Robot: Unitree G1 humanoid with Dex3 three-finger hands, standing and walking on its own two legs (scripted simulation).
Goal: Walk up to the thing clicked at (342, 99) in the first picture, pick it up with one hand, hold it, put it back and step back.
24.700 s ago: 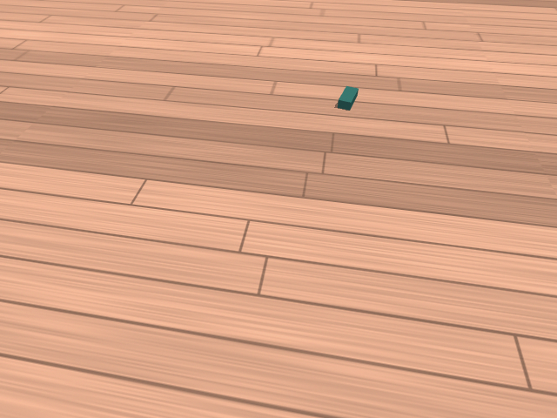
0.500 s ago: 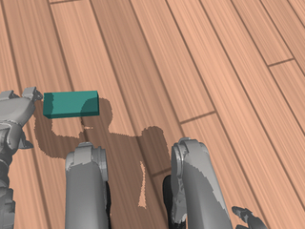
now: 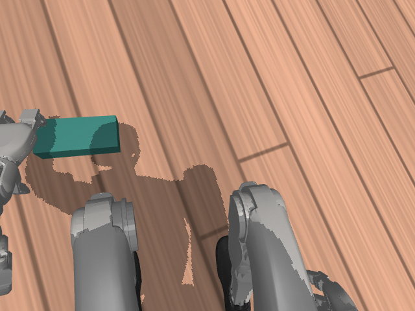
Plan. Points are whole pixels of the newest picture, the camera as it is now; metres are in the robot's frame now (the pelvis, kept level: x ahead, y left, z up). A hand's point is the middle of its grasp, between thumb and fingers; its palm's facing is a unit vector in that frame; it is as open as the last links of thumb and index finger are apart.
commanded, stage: rise first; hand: left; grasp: from above
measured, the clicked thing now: (79, 137) +0.49 +0.28 -0.30
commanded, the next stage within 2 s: none
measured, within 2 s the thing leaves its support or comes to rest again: neither
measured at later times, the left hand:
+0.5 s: hand (30, 156) +0.41 +0.33 -0.18, palm faces -0.47 -0.07 -0.88, open 14.1 cm
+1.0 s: hand (35, 148) +0.43 +0.33 -0.19, palm faces -0.47 -0.06 -0.88, open 14.2 cm
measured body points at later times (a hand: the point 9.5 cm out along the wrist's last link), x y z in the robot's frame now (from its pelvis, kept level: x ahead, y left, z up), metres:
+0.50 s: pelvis +0.01 +0.00 -0.01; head +0.24 +0.07 +0.37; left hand +0.43 +0.33 -0.13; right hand +0.08 -0.28 -0.13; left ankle +0.09 +0.14 -0.30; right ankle +0.09 -0.12 -0.30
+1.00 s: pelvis +0.01 +0.00 -0.02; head +0.24 +0.08 +0.36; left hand +0.45 +0.33 -0.14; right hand +0.08 -0.27 -0.13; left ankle +0.09 +0.14 -0.30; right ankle +0.09 -0.12 -0.30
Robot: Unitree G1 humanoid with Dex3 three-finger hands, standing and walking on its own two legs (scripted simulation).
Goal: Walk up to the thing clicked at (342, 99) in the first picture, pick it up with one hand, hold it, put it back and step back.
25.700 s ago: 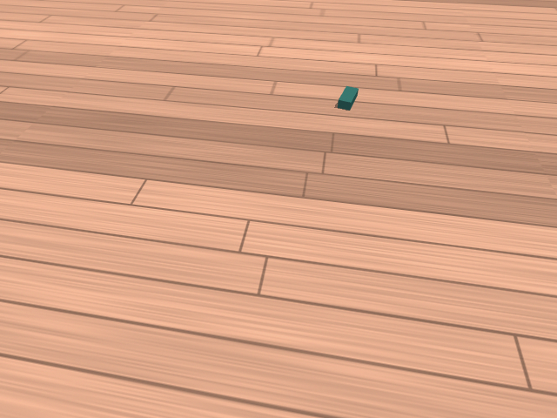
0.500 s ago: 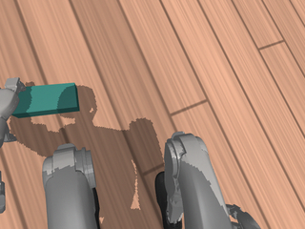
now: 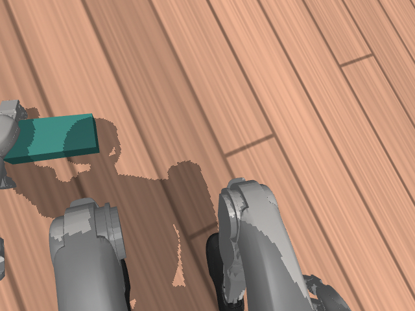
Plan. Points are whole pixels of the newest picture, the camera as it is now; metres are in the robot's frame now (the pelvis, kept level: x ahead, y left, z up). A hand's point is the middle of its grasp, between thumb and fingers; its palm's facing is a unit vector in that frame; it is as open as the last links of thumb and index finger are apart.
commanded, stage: rise first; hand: left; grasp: from above
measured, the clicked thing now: (52, 138) +0.48 +0.29 -0.29
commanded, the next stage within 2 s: approach in 1.04 s
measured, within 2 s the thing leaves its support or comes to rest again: neither
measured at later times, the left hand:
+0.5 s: hand (4, 145) +0.43 +0.34 -0.18, palm faces -0.46 -0.07 -0.88, open 14.2 cm
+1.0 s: hand out of the picture +0.43 +0.34 -0.17, palm faces -0.46 -0.06 -0.88, open 14.2 cm
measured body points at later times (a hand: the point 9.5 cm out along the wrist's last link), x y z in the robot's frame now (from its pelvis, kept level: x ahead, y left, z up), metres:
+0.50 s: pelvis +0.00 +0.00 +0.00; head +0.24 +0.08 +0.37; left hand +0.45 +0.34 -0.12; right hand +0.06 -0.27 -0.10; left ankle +0.08 +0.14 -0.28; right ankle +0.09 -0.12 -0.28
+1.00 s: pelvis +0.00 +0.00 +0.00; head +0.23 +0.09 +0.38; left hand +0.45 +0.34 -0.12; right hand +0.07 -0.26 -0.10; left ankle +0.08 +0.14 -0.28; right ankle +0.09 -0.12 -0.28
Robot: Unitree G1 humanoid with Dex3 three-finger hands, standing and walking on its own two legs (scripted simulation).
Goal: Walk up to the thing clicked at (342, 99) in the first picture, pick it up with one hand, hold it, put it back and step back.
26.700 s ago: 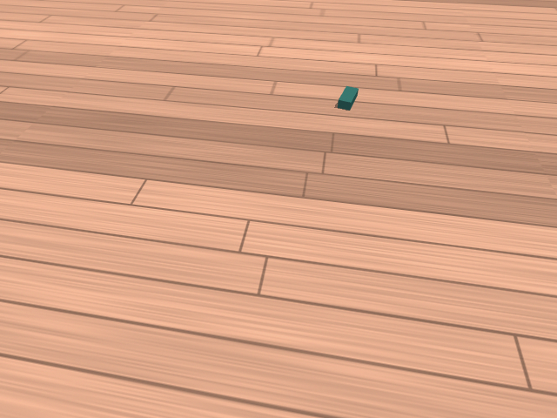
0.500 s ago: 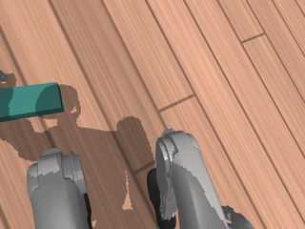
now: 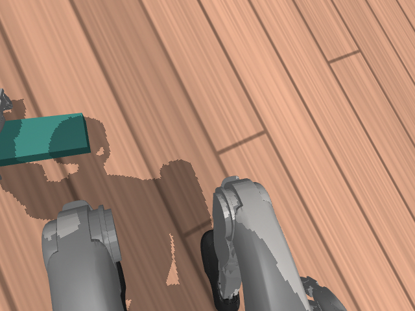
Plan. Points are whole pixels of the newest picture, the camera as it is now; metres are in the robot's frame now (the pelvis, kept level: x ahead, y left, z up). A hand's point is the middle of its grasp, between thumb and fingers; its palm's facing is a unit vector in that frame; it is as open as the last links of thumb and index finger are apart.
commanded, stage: rise first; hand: left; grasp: from above
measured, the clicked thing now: (42, 139) +0.48 +0.29 -0.29
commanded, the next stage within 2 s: approach in 0.04 s
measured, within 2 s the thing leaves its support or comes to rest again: neither
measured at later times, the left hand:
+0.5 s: hand (32, 122) +0.48 +0.28 -0.17, palm faces -0.41 -0.04 -0.91, open 14.0 cm
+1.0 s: hand (9, 136) +0.45 +0.31 -0.18, palm faces -0.52 -0.06 -0.85, open 14.0 cm
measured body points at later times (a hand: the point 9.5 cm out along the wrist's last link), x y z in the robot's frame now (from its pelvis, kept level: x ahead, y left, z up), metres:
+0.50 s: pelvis +0.00 +0.00 +0.00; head +0.23 +0.09 +0.37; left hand +0.49 +0.28 -0.12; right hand +0.05 -0.27 -0.09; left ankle +0.08 +0.14 -0.29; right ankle +0.10 -0.12 -0.29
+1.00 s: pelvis +0.00 +0.00 +0.00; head +0.25 +0.08 +0.37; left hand +0.47 +0.31 -0.13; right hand +0.05 -0.27 -0.10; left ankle +0.08 +0.14 -0.29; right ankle +0.10 -0.13 -0.29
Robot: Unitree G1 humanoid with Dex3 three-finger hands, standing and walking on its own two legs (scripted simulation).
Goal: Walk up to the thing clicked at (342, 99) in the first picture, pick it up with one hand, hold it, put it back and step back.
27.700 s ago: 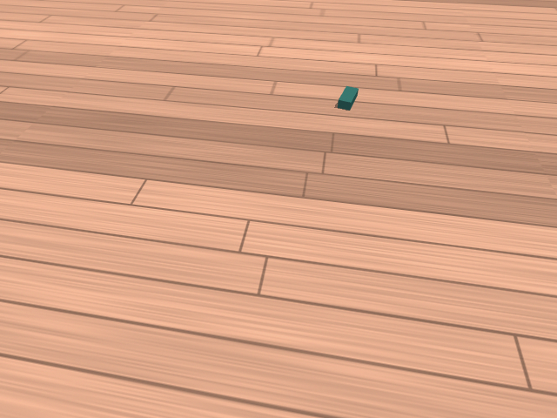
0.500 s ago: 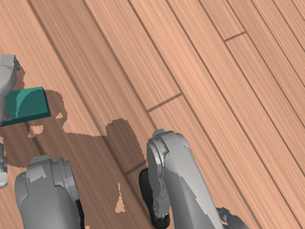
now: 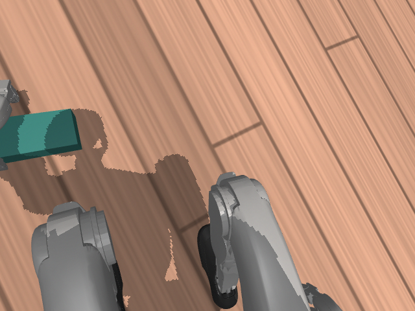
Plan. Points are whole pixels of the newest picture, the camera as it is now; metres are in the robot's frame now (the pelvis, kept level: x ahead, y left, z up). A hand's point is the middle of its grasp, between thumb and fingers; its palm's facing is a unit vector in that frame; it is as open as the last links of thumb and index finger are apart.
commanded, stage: close in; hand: left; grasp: from above
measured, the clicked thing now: (30, 137) +0.48 +0.30 -0.29
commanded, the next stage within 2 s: rest palm in 0.02 s
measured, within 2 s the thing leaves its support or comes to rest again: neither
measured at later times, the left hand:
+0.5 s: hand (25, 137) +0.46 +0.29 -0.24, palm faces -0.48 -0.07 -0.88, open 14.0 cm
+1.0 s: hand (24, 144) +0.46 +0.30 -0.26, palm faces -0.49 -0.11 -0.87, open 14.3 cm
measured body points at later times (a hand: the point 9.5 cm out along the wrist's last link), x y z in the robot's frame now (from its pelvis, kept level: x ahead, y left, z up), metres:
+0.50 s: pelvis +0.00 +0.00 -0.02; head +0.27 +0.09 +0.33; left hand +0.49 +0.29 -0.19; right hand +0.03 -0.25 -0.10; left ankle +0.08 +0.14 -0.29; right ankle +0.10 -0.12 -0.29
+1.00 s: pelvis +0.01 +0.01 -0.02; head +0.28 +0.11 +0.32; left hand +0.48 +0.30 -0.21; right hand +0.06 -0.26 -0.09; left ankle +0.08 +0.14 -0.29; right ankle +0.10 -0.12 -0.29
